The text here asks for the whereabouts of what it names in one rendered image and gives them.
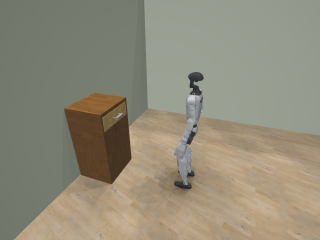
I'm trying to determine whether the right robot foot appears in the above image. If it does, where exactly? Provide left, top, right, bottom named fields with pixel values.
left=178, top=170, right=195, bottom=177

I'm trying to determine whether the handle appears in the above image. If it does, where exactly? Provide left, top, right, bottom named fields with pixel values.
left=113, top=113, right=124, bottom=120

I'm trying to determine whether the robot left hand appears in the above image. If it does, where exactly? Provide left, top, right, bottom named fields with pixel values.
left=174, top=142, right=186, bottom=158

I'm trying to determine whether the left robot forearm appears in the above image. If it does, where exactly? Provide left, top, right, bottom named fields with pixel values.
left=180, top=119, right=194, bottom=145

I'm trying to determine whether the robot left upper arm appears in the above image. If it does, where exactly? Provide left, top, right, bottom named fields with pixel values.
left=187, top=96, right=197, bottom=124

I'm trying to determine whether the cabinet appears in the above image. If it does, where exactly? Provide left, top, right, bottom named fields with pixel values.
left=64, top=92, right=132, bottom=185

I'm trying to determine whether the left robot thigh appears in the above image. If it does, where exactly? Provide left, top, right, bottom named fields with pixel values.
left=176, top=132, right=194, bottom=165

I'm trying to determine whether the drawer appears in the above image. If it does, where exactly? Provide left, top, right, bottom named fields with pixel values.
left=102, top=102, right=127, bottom=132

